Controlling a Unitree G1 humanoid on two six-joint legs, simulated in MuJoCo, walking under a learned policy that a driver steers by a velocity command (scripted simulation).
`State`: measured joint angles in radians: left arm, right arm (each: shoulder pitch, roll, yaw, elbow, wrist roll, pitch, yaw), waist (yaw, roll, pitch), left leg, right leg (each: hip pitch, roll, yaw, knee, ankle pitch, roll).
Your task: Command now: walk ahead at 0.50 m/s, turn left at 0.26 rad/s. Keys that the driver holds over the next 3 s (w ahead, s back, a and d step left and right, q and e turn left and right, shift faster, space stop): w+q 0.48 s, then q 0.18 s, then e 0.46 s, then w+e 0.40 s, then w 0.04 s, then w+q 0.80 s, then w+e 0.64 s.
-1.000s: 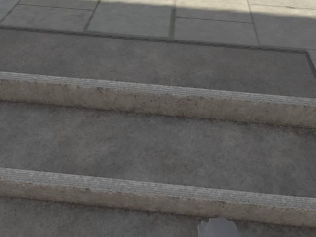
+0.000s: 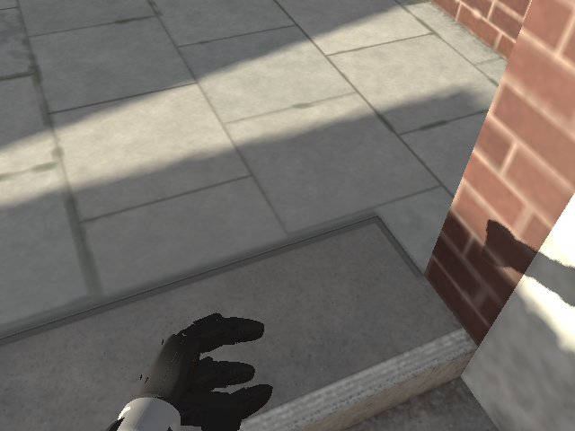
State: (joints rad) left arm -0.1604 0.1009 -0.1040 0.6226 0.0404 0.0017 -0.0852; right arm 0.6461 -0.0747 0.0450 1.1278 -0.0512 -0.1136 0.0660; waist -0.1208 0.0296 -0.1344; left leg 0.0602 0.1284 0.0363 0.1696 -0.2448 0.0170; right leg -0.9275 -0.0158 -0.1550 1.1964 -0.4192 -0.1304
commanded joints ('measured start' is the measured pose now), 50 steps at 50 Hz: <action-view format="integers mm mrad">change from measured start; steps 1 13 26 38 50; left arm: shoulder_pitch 463 420 650 499 79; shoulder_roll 213 34 282 127 367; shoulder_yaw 78 86 108 116 181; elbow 118 383 436 292 87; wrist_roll -12 43 31 11 -45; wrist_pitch -56 -109 -160 -110 -158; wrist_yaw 34 79 42 50 65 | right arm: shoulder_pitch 78 -574 -764 -639 -344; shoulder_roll -104 -84 -132 -112 -293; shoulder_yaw -29 -65 -24 -60 -121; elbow -92 -291 -445 -278 -298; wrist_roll -100 -10 59 21 50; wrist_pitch -29 28 104 -8 -17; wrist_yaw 9 19 45 -36 -31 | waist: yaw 238 97 39 237 -17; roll -167 -46 -147 -98 -173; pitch -419 90 123 -65 -49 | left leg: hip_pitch -539 -1171 -707 -709 -270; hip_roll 17 -3 -183 5 -102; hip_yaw -169 -173 144 -338 -49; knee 703 1553 1029 256 381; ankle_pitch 943 22 -16 210 56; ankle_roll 112 170 110 241 108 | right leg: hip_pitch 1108 702 799 106 518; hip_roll -183 -311 -299 -60 -137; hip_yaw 516 195 -204 301 318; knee -363 -968 -940 374 -655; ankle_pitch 297 424 1352 217 744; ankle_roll -253 -113 -48 123 -83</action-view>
